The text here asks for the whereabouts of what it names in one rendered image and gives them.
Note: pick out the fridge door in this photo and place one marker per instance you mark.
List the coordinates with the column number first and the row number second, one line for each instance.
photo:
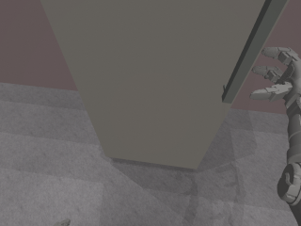
column 151, row 73

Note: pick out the right robot upper arm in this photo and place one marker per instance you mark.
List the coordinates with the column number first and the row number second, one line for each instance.
column 289, row 188

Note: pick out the robot right hand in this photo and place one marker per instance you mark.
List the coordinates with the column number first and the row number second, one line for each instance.
column 292, row 75

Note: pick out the robot right forearm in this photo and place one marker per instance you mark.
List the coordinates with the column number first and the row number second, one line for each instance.
column 293, row 105

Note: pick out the handle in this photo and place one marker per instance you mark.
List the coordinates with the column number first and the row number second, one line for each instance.
column 259, row 33

